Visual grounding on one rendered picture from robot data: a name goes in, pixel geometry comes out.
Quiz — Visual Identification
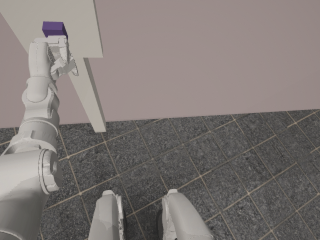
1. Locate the left robot upper arm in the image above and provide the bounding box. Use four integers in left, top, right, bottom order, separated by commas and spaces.
0, 148, 63, 240

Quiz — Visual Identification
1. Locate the panel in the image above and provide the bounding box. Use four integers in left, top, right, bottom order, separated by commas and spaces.
0, 0, 106, 133

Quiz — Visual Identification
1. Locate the robot right thigh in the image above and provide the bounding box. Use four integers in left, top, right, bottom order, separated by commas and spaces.
162, 192, 214, 240

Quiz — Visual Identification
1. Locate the robot left hand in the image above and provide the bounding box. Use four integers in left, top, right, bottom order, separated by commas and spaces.
28, 35, 79, 84

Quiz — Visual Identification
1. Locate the left robot forearm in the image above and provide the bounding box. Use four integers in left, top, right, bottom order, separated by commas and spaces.
0, 76, 60, 157

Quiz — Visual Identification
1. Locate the button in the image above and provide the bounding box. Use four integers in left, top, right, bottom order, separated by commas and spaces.
42, 21, 68, 41

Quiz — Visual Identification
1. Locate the robot right shin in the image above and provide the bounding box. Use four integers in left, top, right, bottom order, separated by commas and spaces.
162, 189, 178, 240

